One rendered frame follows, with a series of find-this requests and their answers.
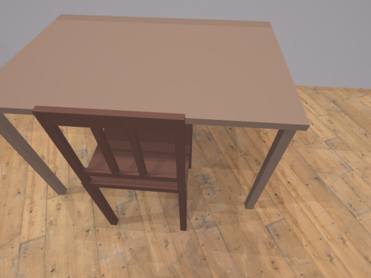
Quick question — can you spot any chair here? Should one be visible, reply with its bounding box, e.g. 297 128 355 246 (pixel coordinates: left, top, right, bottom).
31 105 192 231

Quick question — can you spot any table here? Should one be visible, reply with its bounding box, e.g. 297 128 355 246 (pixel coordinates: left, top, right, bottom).
0 14 310 209

